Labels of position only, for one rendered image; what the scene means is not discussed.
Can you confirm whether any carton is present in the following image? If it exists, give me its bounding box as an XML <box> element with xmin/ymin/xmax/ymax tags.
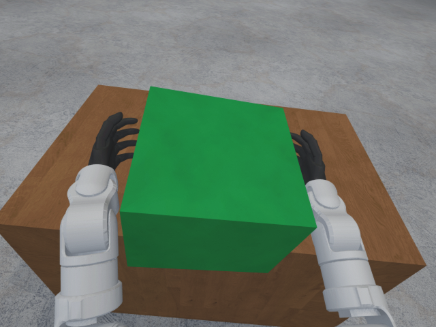
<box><xmin>120</xmin><ymin>87</ymin><xmax>317</xmax><ymax>273</ymax></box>

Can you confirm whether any pedestal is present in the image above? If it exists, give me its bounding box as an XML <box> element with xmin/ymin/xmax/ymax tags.
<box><xmin>0</xmin><ymin>85</ymin><xmax>426</xmax><ymax>327</ymax></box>

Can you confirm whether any robot right forearm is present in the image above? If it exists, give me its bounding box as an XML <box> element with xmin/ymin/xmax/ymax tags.
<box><xmin>305</xmin><ymin>179</ymin><xmax>397</xmax><ymax>327</ymax></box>

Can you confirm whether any robot left forearm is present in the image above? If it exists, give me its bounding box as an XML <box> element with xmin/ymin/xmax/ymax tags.
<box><xmin>54</xmin><ymin>164</ymin><xmax>123</xmax><ymax>327</ymax></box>

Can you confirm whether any left robot hand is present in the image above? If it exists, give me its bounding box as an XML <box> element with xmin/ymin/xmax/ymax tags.
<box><xmin>88</xmin><ymin>112</ymin><xmax>139</xmax><ymax>171</ymax></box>

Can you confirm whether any right robot hand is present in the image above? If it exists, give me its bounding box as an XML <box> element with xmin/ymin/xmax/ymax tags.
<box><xmin>290</xmin><ymin>129</ymin><xmax>326</xmax><ymax>185</ymax></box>

